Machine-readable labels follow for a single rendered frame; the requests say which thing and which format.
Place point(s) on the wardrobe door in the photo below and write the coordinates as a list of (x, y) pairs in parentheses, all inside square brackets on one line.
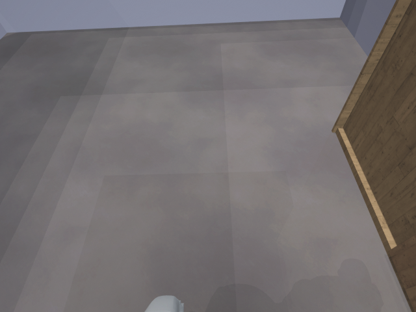
[(404, 259), (382, 130)]

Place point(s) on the robot left thigh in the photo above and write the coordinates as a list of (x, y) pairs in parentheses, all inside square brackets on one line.
[(165, 304)]

